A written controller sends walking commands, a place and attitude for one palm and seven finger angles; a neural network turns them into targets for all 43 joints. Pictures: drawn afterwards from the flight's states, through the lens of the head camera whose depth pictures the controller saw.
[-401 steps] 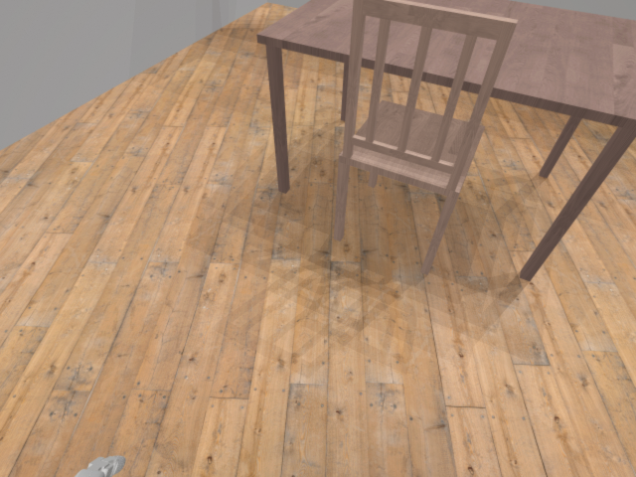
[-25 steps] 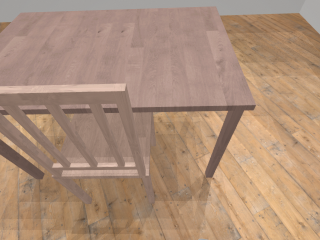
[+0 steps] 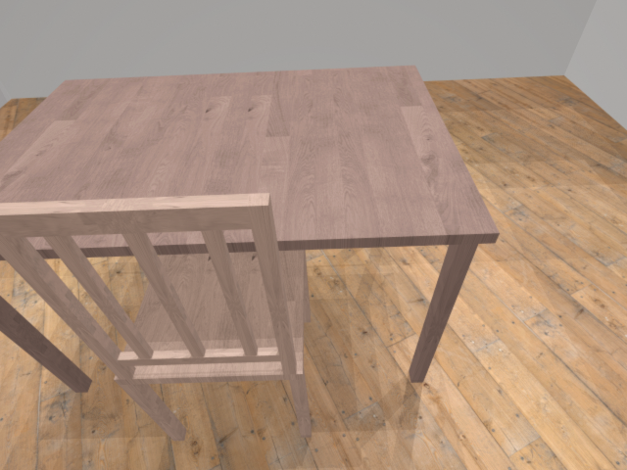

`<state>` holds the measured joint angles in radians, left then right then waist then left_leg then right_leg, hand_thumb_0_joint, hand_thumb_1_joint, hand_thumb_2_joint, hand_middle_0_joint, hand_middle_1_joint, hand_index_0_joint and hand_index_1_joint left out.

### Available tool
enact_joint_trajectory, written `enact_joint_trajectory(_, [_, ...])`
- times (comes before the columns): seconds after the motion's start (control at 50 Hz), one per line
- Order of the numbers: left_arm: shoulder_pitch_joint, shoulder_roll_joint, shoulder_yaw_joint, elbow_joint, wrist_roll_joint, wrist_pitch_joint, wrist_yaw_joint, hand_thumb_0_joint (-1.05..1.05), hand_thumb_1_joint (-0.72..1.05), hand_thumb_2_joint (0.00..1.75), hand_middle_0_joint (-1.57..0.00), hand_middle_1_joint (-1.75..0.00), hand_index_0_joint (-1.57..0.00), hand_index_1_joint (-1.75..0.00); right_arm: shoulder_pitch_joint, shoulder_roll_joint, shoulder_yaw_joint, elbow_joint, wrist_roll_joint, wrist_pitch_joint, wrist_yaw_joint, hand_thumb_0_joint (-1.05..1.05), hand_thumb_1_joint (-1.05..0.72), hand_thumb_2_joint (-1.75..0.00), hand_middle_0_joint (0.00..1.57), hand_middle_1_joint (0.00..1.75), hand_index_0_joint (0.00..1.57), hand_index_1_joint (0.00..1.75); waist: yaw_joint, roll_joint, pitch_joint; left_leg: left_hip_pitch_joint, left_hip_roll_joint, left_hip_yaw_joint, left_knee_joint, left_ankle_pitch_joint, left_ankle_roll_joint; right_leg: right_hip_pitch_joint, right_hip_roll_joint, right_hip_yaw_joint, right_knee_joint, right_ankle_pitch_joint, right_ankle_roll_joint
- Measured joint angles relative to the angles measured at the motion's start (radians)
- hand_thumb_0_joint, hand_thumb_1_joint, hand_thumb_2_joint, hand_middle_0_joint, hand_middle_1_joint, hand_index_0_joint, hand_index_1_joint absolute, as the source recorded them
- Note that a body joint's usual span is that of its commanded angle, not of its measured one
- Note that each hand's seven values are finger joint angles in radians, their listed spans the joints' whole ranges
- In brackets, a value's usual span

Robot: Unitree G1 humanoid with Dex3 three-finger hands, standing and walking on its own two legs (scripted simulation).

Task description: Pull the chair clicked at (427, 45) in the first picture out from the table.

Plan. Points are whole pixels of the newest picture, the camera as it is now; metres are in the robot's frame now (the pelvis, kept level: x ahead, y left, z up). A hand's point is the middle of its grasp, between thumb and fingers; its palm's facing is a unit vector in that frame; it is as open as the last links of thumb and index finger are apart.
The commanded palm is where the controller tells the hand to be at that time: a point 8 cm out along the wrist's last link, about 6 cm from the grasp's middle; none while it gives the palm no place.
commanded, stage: come to a stop and stand still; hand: left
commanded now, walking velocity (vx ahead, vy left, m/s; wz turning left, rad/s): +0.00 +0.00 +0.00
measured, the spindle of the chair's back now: (171, 303) +0.39 +0.28 -0.06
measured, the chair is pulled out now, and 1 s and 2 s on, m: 0.00 0.00 0.00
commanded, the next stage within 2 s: look again from close up in 1.14 s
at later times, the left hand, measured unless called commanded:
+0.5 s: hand out of the picture +0.03 +0.14 -0.16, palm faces +0.01 -0.97 -0.24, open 7.3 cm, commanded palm none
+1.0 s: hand out of the picture +0.03 +0.11 -0.16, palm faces +0.03 -0.97 -0.22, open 7.3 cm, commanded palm none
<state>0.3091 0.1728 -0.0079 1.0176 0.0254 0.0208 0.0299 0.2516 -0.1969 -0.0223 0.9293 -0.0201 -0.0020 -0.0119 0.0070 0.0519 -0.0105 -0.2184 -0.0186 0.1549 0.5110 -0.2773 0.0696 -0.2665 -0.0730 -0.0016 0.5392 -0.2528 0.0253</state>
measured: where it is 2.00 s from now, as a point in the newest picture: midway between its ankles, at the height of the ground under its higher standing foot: outside the picture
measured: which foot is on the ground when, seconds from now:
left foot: down 0.00-1.00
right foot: down 0.00-1.00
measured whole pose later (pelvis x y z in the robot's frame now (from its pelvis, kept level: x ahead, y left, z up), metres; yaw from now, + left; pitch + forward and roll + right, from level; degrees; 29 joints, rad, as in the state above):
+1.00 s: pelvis +0.04 -0.07 +0.01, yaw +1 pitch -1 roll +1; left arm 0.28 0.13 -0.01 1.14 0.02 -0.02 0.04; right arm 0.28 -0.15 0.00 1.13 -0.01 -0.02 -0.03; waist 0.00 0.03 0.03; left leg -0.11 0.06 0.10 0.38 -0.25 -0.03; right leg -0.16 0.01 -0.06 0.44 -0.27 -0.04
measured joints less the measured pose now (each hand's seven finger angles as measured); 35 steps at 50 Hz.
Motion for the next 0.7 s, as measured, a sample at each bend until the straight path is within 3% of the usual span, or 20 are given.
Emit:
enact_joint_trajectory(0.2, [0.018, -0.015, -0.009, 0.047, -0.007, -0.016, -0.002, 0.01, 0.9, 0.9, -0.2, -0.3, -0.2, -0.3, 0.047, -0.01, 0.014, 0.084, 0.002, -0.01, 0.0, 0.0, -0.92, -0.9, 0.2, 0.3, 0.2, 0.3, -0.001, 0.005, 0.022, 0.029, -0.001, -0.006, -0.076, 0.033, -0.016, 0.016, 0.003, -0.006, -0.045, 0.016, 0.012])
enact_joint_trajectory(0.36, [-0.021, -0.042, -0.016, 0.083, -0.01, -0.027, 0.004, 0.01, 0.91, 0.9, -0.2, -0.3, -0.2, -0.3, 0.066, 0.016, 0.026, 0.155, 0.004, -0.016, -0.006, 0.0, -0.91, -0.9, 0.2, 0.3, 0.2, 0.3, -0.012, -0.003, 0.037, 0.054, 0.014, -0.015, -0.095, 0.032, -0.038, 0.038, 0.019, -0.016, -0.054, 0.005, -0.006])
enact_joint_trajectory(0.7, [-0.048, -0.032, -0.005, 0.109, -0.011, -0.04, 0.013, 0.02, 0.93, 0.9, -0.2, -0.3, -0.2, -0.3, 0.049, 0.053, 0.029, 0.201, 0.005, -0.023, -0.015, 0.0, -0.91, -0.9, 0.2, 0.3, 0.2, 0.3, -0.015, -0.012, 0.041, 0.087, 0.052, -0.035, -0.116, 0.025, -0.081, 0.074, 0.058, -0.039, -0.074, -0.013, -0.045])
